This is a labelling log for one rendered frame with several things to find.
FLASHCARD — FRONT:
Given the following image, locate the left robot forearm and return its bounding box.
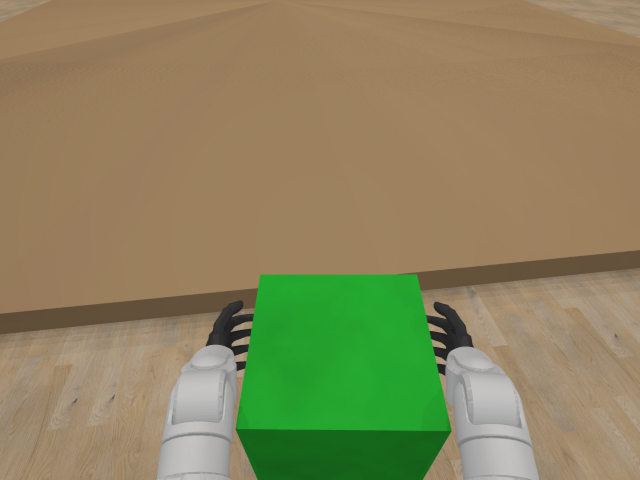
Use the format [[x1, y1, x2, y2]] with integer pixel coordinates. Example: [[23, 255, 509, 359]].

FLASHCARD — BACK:
[[156, 345, 237, 480]]

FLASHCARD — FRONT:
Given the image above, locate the carton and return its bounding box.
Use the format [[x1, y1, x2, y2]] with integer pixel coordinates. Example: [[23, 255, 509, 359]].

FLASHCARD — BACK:
[[236, 275, 452, 480]]

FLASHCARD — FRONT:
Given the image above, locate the left robot hand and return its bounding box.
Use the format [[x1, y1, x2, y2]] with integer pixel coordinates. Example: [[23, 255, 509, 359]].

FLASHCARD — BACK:
[[205, 300, 254, 371]]

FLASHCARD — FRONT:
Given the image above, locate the right robot hand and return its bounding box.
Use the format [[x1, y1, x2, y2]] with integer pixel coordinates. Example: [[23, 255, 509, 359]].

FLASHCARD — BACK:
[[426, 302, 474, 375]]

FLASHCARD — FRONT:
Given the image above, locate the right robot forearm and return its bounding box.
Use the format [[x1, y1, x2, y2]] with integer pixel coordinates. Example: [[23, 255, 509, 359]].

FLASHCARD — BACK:
[[445, 347, 539, 480]]

